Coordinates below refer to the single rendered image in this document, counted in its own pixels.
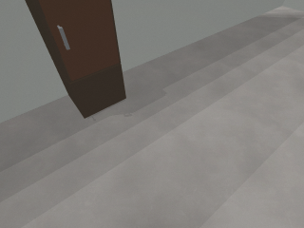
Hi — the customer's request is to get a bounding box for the handle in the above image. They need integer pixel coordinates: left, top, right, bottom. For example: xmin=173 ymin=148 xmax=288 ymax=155
xmin=57 ymin=25 xmax=70 ymax=50

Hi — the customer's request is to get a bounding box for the cupboard door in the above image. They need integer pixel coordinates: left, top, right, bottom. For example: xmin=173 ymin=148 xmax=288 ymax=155
xmin=38 ymin=0 xmax=120 ymax=81

